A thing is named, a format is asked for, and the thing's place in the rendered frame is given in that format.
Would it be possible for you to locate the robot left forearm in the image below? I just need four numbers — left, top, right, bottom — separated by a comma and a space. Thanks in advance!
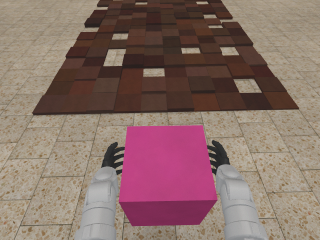
74, 166, 119, 240

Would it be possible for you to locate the robot right forearm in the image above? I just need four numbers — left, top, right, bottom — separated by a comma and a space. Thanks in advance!
216, 164, 269, 240

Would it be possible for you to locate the left robot hand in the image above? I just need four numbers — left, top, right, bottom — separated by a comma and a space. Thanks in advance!
101, 142, 125, 175

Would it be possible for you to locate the right robot hand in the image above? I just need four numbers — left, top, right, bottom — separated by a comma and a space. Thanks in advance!
207, 140, 230, 175

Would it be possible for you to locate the carton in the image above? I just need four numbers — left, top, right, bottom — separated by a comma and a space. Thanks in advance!
118, 125, 218, 226

